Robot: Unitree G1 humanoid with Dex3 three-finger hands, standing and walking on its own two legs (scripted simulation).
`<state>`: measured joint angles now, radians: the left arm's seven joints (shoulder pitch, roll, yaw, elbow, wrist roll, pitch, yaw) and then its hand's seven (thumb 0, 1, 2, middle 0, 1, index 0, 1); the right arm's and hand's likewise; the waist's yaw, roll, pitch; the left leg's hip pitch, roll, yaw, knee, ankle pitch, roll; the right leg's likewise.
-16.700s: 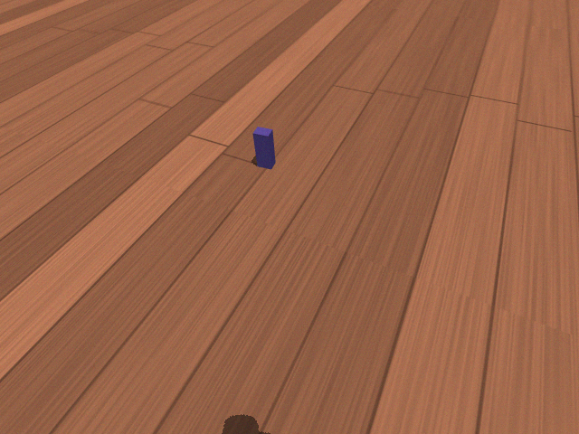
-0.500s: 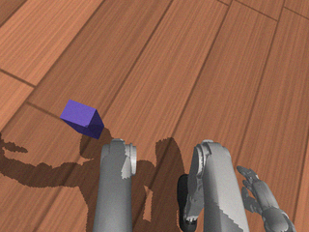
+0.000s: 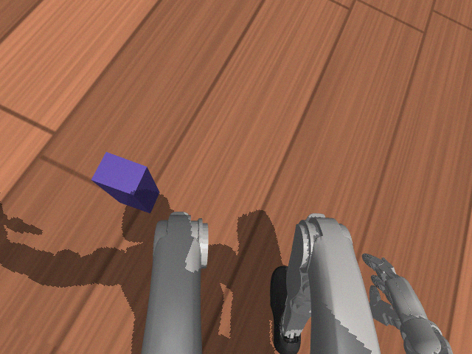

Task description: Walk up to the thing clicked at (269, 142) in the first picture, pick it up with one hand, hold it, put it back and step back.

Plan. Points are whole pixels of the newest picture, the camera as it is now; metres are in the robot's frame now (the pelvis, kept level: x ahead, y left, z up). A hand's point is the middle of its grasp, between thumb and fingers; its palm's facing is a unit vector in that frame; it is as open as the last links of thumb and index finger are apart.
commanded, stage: go down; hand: left
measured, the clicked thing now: (131, 187) +0.40 +0.26 -0.27
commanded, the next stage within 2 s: none
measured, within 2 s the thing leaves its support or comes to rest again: neither
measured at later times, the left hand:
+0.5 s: hand out of the picture +0.29 +0.47 +0.04, palm faces +0.35 -0.94 -0.02, open 17.7 cm
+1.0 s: hand out of the picture +0.29 +0.47 +0.04, palm faces +0.33 -0.94 -0.02, open 17.8 cm
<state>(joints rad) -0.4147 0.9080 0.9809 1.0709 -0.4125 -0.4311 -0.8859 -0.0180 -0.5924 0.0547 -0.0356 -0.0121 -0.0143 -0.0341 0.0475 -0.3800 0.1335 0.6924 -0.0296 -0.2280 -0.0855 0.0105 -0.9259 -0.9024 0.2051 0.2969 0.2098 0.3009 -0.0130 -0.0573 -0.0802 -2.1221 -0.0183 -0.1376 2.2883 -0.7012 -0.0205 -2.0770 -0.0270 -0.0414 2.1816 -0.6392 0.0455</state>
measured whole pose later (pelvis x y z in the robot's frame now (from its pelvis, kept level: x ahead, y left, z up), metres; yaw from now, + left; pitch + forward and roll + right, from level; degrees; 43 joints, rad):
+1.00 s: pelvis +0.00 +0.00 +0.00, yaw +0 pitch +30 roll -8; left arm -0.42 0.91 0.97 1.06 -0.41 -0.42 -0.88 -0.02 -0.59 0.05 -0.03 -0.01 -0.01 -0.03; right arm 0.05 -0.38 0.13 0.69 -0.03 -0.23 -0.09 0.01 -0.93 -0.90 0.21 0.30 0.21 0.30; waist -0.02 -0.05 -0.08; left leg -2.12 -0.02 -0.14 2.28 -0.70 -0.02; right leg -2.07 -0.03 -0.04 2.18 -0.64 0.05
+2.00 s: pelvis +0.00 +0.00 +0.00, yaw +0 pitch +30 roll -8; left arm -0.42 0.89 0.96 1.05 -0.41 -0.43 -0.90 -0.02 -0.58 0.05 -0.02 -0.01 -0.01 -0.02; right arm 0.04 -0.38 0.13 0.69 -0.03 -0.23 -0.09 0.01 -0.93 -0.90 0.21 0.30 0.21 0.30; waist -0.01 -0.05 -0.08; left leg -2.11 -0.02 -0.14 2.28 -0.70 -0.02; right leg -2.06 -0.02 -0.04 2.17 -0.64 0.05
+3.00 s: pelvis +0.00 +0.00 +0.00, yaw +0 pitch +30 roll -7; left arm -0.42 0.90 0.96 1.06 -0.41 -0.42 -0.89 -0.02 -0.58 0.05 -0.02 -0.01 -0.01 -0.02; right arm 0.06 -0.38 0.13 0.69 -0.03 -0.23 -0.09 0.01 -0.92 -0.90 0.21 0.30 0.21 0.30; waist -0.01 -0.06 -0.09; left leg -2.11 -0.02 -0.14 2.28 -0.70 -0.02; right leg -2.07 -0.02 -0.04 2.17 -0.64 0.05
